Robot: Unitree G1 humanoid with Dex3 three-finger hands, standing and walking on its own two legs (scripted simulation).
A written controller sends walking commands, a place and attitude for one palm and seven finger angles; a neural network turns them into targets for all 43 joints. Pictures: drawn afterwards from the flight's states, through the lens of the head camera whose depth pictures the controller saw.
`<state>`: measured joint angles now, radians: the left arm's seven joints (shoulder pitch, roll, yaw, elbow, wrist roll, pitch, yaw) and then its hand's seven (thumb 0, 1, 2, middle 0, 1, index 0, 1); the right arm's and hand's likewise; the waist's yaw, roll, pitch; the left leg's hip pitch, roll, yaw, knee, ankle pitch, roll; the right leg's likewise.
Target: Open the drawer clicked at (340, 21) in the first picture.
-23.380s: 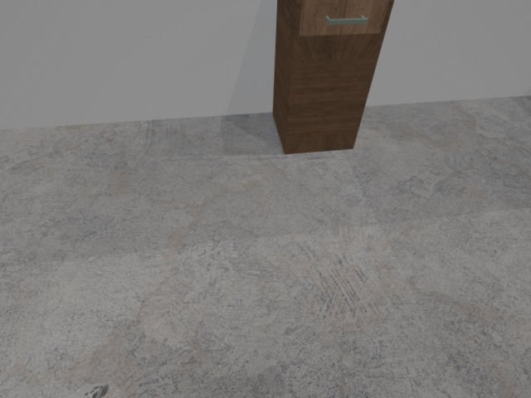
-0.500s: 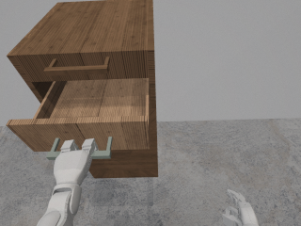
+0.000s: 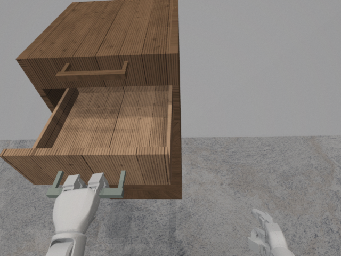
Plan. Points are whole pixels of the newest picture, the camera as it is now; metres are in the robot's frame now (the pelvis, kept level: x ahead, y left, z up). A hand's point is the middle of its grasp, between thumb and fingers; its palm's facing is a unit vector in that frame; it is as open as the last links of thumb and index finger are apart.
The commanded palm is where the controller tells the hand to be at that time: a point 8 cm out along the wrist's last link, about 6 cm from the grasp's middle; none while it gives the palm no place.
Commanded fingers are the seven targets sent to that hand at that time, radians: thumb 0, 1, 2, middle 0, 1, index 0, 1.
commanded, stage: pull the drawer open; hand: left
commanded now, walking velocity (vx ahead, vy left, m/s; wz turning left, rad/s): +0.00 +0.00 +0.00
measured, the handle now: (88, 184) +0.27 +0.23 +0.02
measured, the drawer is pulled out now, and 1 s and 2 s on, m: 0.24 0.30 0.30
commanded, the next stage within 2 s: open the thumb to release the handle in 0.78 s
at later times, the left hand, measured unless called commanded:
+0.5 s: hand (82, 237) +0.16 +0.21 +0.00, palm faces +0.00 -0.11 -0.99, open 5.4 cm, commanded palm +0.12 +0.22 +0.05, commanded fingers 0.00 0.90 0.90 -0.40 -1.35 -0.40 -1.35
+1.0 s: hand (72, 238) +0.15 +0.24 +0.00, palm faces +0.02 -0.05 -1.00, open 5.6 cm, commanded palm +0.12 +0.22 +0.05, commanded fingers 0.00 0.41 0.69 -0.37 -1.30 -0.37 -1.30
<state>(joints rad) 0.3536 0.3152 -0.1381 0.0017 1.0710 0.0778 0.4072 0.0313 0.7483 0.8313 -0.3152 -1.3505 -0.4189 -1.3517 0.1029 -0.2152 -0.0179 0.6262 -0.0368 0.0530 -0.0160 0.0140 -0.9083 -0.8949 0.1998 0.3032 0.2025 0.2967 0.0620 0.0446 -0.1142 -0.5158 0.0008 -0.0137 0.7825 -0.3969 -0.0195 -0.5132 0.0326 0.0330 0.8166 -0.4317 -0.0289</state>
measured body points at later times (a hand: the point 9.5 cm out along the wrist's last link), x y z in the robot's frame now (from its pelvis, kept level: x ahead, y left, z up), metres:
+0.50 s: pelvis -0.01 +0.00 -0.01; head +0.01 -0.03 +0.44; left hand +0.15 +0.22 +0.06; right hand +0.21 -0.22 -0.10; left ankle +0.00 +0.14 -0.71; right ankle -0.01 -0.10 -0.71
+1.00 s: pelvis +0.00 +0.00 -0.02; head +0.03 -0.03 +0.43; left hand +0.15 +0.23 +0.05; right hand +0.20 -0.22 -0.12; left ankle +0.00 +0.14 -0.71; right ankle -0.01 -0.10 -0.71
